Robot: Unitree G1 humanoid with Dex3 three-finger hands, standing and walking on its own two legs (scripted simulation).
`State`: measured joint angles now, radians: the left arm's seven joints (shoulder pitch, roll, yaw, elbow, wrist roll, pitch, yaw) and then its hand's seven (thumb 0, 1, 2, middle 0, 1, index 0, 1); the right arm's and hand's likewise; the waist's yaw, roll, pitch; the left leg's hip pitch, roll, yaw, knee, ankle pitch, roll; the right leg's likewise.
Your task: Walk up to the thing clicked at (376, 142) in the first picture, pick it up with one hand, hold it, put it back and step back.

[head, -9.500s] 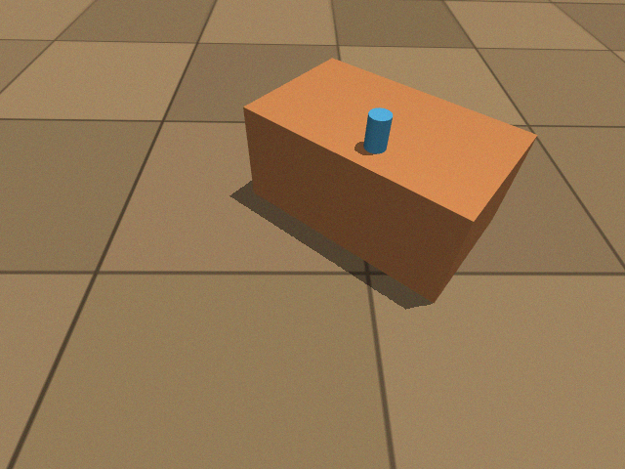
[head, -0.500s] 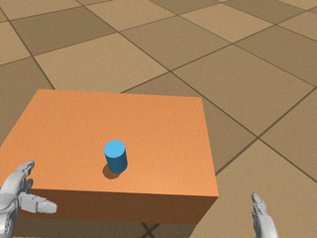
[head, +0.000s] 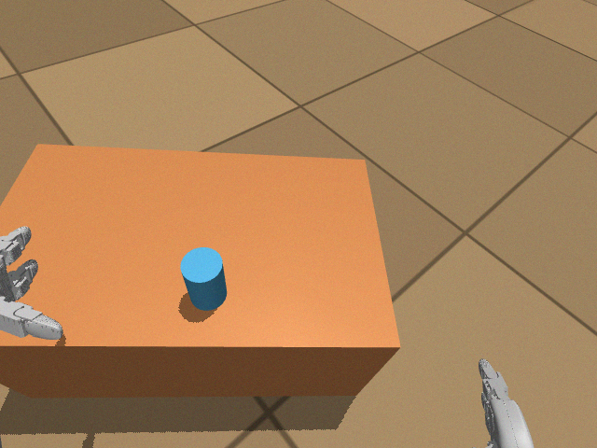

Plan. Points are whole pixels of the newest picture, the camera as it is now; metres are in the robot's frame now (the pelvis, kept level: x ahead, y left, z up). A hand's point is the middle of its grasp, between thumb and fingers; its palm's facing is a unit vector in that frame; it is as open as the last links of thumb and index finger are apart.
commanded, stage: go down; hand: left
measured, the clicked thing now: (205, 280) +0.48 +0.16 -0.24
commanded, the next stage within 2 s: approach in 0.80 s
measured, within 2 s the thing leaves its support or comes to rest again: neither
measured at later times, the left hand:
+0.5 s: hand (39, 256) +0.37 +0.34 +0.02, palm faces +0.10 -0.99 -0.08, open 17.6 cm
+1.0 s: hand (34, 237) +0.39 +0.34 +0.04, palm faces +0.11 -0.99 -0.04, open 17.4 cm
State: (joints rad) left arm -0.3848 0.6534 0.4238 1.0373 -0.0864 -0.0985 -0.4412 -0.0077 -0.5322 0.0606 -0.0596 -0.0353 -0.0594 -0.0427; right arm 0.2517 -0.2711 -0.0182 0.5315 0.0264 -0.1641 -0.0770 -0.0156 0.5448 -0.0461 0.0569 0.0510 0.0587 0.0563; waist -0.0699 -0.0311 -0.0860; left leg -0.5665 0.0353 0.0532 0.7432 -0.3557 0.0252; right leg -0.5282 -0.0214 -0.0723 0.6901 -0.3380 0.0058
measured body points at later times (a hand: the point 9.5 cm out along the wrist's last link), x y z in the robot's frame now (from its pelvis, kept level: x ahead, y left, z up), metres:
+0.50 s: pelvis +0.00 +0.01 -0.01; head +0.07 +0.04 +0.44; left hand +0.36 +0.39 +0.03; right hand +0.15 -0.26 -0.06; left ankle +0.00 +0.10 -0.71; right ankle +0.00 -0.13 -0.71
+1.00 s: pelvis -0.01 +0.01 -0.02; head +0.07 +0.05 +0.43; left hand +0.38 +0.40 +0.04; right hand +0.15 -0.26 -0.05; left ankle +0.00 +0.10 -0.71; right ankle +0.00 -0.13 -0.71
